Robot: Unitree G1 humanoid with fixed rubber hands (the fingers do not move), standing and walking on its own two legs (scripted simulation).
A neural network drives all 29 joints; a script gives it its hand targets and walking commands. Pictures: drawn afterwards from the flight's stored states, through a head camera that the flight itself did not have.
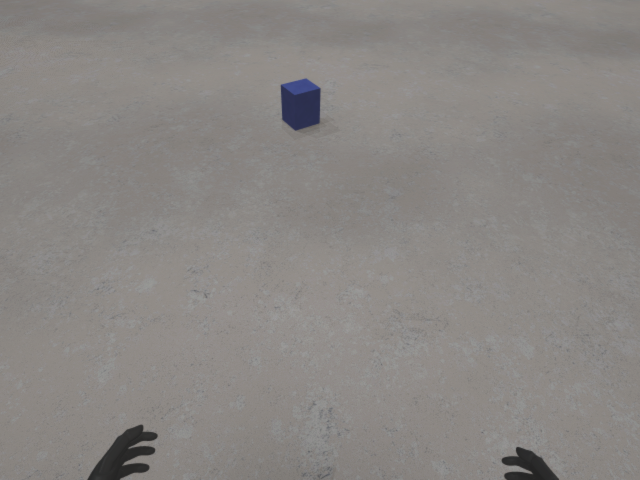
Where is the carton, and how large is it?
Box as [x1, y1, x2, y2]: [281, 79, 320, 130]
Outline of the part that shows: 307,79 281,84 282,119 295,130 319,122 320,88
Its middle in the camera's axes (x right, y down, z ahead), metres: -0.12 -0.84 +2.39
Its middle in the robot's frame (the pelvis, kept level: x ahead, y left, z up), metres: +2.32 +0.10 -0.64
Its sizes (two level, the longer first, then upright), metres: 0.179 0.160 0.226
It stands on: the floor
